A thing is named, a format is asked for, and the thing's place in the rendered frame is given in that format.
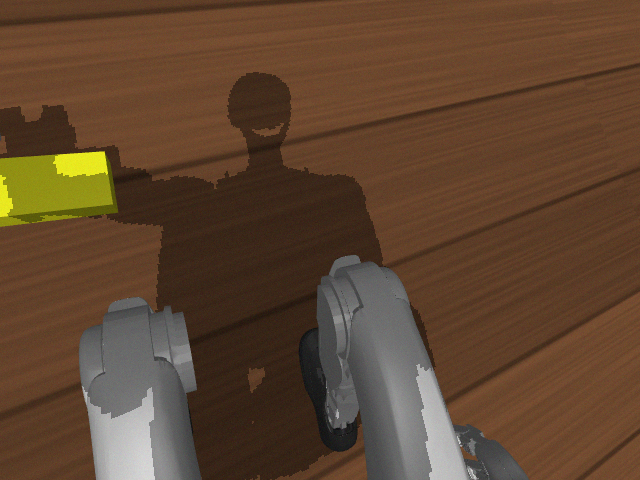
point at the right robot foot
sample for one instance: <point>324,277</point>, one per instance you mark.
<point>315,384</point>

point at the right robot hand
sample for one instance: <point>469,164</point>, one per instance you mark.
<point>494,461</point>

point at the carton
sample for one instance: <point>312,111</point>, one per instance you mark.
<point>55,187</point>

